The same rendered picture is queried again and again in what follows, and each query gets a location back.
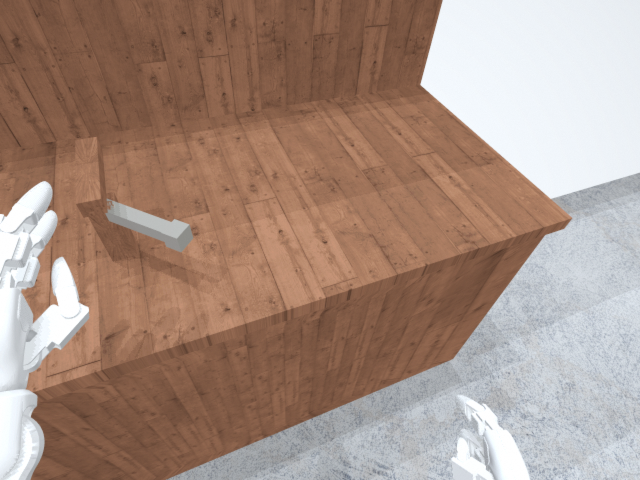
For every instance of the robot left hand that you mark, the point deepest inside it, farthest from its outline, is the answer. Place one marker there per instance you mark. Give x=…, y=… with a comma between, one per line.
x=23, y=235

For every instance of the tap lever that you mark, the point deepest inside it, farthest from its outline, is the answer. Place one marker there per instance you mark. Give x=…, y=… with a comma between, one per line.
x=176, y=234

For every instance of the robot right hand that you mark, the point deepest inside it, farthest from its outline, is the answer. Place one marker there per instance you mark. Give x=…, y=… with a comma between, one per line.
x=497, y=456

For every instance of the counter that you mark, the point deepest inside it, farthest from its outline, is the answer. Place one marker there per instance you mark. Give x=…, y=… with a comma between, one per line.
x=349, y=231

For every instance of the left robot forearm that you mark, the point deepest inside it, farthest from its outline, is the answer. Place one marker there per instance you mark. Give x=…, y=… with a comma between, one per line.
x=21, y=437

